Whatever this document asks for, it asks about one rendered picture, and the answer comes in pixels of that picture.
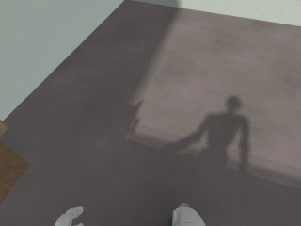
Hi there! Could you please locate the right robot thigh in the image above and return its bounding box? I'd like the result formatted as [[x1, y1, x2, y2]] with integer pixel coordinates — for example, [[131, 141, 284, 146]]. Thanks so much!
[[172, 206, 206, 226]]

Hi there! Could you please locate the cabinet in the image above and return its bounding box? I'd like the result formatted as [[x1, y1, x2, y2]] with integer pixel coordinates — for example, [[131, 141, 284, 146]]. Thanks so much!
[[0, 140, 30, 204]]

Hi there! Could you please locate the robot right shin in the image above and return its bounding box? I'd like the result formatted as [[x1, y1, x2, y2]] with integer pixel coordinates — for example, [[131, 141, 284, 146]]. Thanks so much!
[[179, 203, 189, 208]]

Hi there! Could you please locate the robot left hand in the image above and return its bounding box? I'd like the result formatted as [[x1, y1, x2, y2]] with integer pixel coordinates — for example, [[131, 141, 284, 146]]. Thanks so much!
[[55, 206, 84, 226]]

